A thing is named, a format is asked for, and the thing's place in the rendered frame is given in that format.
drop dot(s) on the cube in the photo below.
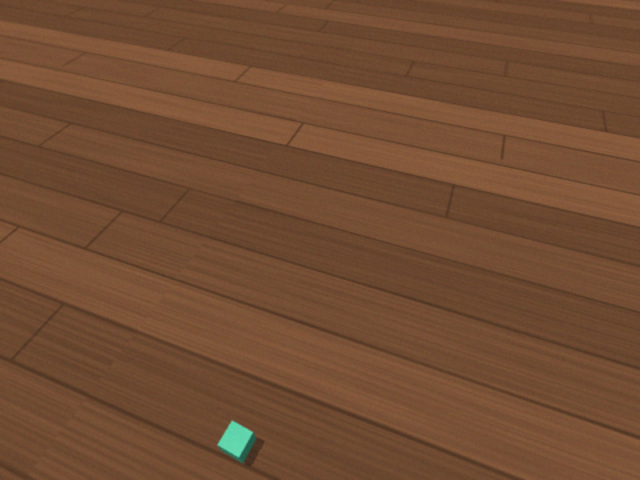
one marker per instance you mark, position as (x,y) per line
(237,441)

